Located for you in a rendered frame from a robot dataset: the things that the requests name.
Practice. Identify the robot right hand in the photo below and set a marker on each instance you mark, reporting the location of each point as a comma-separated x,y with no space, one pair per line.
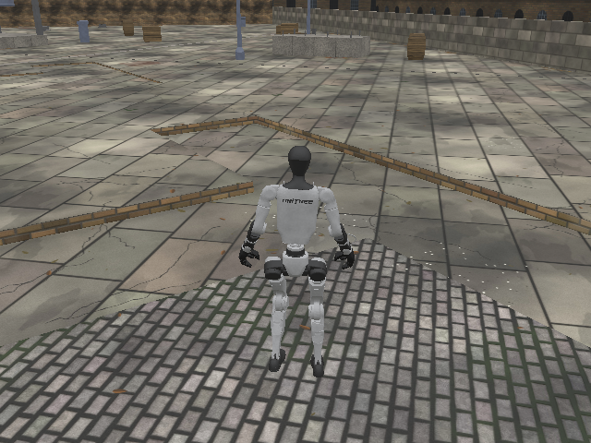
350,259

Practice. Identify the robot left upper arm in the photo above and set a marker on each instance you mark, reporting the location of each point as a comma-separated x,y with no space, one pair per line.
268,193

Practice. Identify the robot left hand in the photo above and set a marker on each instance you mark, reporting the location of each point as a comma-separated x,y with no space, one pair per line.
243,255

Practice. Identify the robot left foot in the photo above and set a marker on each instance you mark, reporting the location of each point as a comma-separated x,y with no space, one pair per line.
275,364

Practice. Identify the robot right upper arm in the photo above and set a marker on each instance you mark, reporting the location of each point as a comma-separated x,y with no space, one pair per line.
332,212

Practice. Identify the robot left forearm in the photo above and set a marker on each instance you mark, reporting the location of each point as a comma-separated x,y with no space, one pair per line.
250,240

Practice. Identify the robot right forearm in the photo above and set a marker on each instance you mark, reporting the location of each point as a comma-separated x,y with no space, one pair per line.
343,242

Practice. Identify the humanoid robot torso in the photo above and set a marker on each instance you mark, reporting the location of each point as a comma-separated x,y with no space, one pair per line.
296,222

